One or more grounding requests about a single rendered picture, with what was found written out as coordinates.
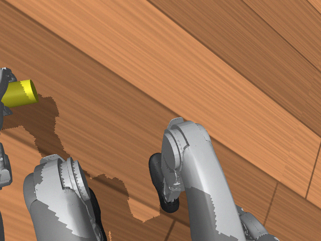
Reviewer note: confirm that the left robot arm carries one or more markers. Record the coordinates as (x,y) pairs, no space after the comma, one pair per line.
(5,172)

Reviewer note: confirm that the right robot hand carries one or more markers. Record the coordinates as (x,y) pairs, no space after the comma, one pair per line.
(253,228)

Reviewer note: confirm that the right robot foot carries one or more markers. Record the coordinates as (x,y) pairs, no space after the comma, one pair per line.
(158,181)

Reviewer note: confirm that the can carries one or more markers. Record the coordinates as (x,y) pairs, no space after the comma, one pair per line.
(20,93)

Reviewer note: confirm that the left robot foot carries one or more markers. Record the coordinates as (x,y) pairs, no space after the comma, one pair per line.
(97,213)

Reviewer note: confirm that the left robot hand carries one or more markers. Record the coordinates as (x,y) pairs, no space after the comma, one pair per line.
(6,77)

